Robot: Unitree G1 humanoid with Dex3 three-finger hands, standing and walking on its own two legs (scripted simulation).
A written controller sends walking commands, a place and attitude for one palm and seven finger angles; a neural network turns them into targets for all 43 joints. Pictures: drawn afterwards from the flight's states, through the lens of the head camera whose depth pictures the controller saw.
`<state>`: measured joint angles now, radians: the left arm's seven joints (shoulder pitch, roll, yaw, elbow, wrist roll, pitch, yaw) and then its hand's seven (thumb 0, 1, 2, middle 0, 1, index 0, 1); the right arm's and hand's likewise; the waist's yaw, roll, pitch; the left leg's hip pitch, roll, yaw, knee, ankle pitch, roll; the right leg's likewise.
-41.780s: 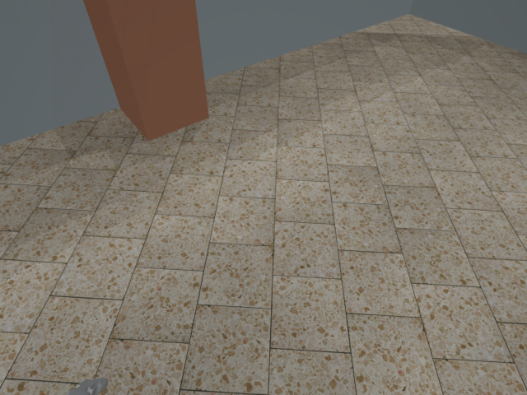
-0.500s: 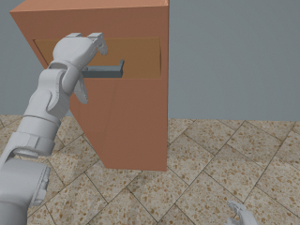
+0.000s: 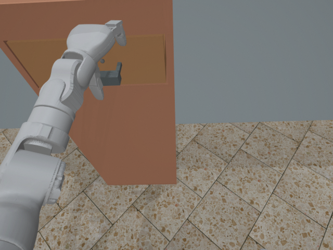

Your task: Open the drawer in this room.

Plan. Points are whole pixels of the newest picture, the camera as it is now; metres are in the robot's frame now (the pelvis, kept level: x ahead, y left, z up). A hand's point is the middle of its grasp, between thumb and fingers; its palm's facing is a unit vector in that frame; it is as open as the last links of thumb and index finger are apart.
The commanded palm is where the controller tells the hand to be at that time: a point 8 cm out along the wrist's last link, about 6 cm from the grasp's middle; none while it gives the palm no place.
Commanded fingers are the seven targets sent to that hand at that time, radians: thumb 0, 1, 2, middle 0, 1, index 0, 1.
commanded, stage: move the hooked fingers above the handle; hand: left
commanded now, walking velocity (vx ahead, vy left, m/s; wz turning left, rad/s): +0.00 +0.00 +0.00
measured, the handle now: (90, 72) +0.52 +0.21 +0.14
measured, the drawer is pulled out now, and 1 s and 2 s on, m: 0.00 0.00 0.00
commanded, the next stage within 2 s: none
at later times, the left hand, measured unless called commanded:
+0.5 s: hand (91, 82) +0.44 +0.17 +0.18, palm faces -0.08 +0.02 -1.00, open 13.8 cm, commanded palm +0.46 +0.21 +0.26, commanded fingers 0.00 -0.50 0.30 -0.30 -1.20 -0.30 -1.20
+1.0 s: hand (59, 71) +0.46 +0.24 +0.19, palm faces -0.07 +0.00 -1.00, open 13.6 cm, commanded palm +0.45 +0.24 +0.26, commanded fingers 0.00 -0.50 0.30 -0.30 -1.20 -0.30 -1.20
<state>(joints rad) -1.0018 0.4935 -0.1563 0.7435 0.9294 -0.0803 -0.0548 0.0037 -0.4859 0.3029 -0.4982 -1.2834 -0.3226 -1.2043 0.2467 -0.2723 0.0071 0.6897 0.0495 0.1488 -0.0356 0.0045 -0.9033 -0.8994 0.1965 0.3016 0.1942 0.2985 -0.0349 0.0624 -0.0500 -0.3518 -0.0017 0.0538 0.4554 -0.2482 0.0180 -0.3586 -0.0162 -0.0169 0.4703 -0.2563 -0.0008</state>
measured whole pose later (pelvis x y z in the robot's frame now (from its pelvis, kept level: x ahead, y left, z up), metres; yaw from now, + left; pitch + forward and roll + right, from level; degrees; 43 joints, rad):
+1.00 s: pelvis -0.02 +0.00 +0.00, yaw -2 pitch +6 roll +1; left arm -1.01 0.65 -0.07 0.96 0.99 0.08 -0.16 0.01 -0.49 0.30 -0.35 -1.23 -0.35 -1.24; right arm 0.22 -0.27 0.05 0.63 0.09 0.18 -0.11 0.01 -0.90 -0.90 0.20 0.30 0.20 0.30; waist -0.07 0.06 -0.04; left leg -0.32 0.01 0.09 0.44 -0.22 0.02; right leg -0.35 0.00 0.02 0.47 -0.22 0.00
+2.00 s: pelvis -0.02 +0.00 +0.00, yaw +2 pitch +8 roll -1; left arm -1.05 0.55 -0.20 0.74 0.87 -0.14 -0.08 0.00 -0.49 0.30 -0.32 -1.21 -0.31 -1.20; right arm 0.27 -0.33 -0.02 0.72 0.06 0.07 -0.07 0.01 -0.90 -0.90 0.20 0.30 0.19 0.30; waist -0.04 0.02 -0.04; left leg -0.39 0.00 0.02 0.50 -0.25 0.02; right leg -0.37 -0.02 -0.05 0.48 -0.24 0.00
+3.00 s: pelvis -0.02 -0.01 +0.00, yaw -1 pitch +7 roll +0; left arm -1.02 0.62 -0.09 0.97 1.00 0.02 -0.19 0.01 -0.49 0.30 -0.35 -1.23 -0.35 -1.24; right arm 0.26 -0.25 0.04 0.63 0.08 0.16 -0.08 0.00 -0.90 -0.90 0.20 0.30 0.20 0.30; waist -0.07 0.07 -0.05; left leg -0.35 0.02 0.07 0.47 -0.24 0.01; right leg -0.37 0.00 0.00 0.49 -0.24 -0.01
